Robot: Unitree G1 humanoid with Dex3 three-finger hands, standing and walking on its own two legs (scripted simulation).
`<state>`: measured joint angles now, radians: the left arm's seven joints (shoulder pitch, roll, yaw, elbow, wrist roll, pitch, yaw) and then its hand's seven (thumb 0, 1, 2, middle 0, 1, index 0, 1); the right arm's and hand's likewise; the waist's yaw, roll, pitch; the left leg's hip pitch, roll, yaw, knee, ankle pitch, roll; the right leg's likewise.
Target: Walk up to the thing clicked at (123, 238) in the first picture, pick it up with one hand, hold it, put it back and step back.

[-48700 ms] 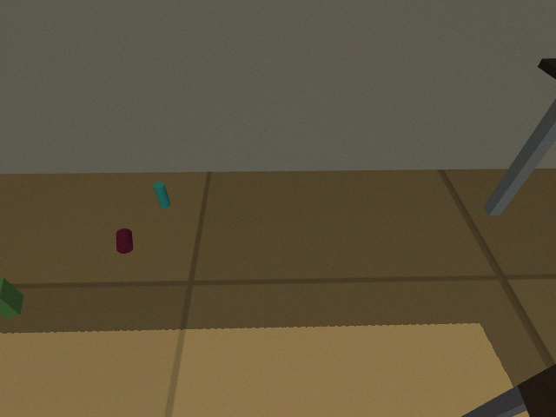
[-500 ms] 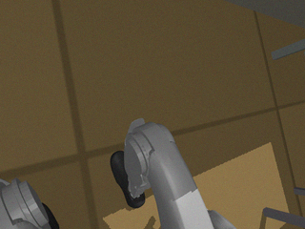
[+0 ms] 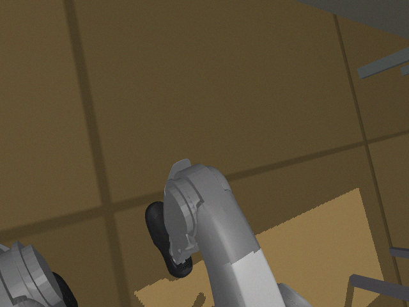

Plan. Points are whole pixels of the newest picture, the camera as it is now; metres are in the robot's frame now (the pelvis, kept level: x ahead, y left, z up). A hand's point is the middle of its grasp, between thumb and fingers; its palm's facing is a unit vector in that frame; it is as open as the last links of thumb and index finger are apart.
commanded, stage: open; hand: left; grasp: from above
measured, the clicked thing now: out of the picture +0.49 +0.34 -0.27
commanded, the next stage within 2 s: withdraw in 0.44 s
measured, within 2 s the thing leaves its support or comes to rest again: rests again in 0.86 s
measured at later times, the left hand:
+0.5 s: hand out of the picture +0.48 +0.33 -0.24, palm faces -0.42 -0.15 -0.90, open 14.3 cm
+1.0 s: hand out of the picture +0.49 +0.36 -0.11, palm faces -0.35 -0.07 -0.94, open 14.1 cm
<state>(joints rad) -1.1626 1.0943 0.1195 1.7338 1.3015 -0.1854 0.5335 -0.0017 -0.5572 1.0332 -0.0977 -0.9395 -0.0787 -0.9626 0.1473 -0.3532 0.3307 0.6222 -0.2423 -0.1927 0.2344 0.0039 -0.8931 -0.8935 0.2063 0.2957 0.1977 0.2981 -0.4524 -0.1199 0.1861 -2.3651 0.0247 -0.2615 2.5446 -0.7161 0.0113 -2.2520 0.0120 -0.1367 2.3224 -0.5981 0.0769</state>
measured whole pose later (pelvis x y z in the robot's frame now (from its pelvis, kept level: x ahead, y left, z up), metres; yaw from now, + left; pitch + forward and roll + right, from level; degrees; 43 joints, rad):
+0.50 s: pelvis +0.00 +0.00 +0.00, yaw +0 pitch +29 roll -16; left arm -1.16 1.11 0.12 1.72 1.30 -0.19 0.54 0.00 -0.55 1.04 -0.08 -0.96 -0.06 -0.98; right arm 0.15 -0.35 0.35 0.62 -0.25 -0.19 0.23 0.00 -0.89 -0.89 0.21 0.30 0.20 0.30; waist -0.46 -0.13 0.20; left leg -2.37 0.03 -0.26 2.54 -0.71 0.01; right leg -2.25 0.01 -0.14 2.31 -0.59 0.08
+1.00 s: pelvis +0.01 +0.00 +0.03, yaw +4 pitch +34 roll -13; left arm -1.03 0.86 0.06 1.28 1.22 -0.07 0.26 0.00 -0.53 1.00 -0.08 -1.01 -0.08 -1.01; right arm 0.20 -0.33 0.14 0.64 -0.14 -0.05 0.24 0.01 -0.91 -0.90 0.21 0.30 0.20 0.30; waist -0.32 0.01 -0.02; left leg -2.33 0.01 -0.18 2.42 -0.71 0.01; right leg -2.23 -0.03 -0.09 2.26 -0.63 0.06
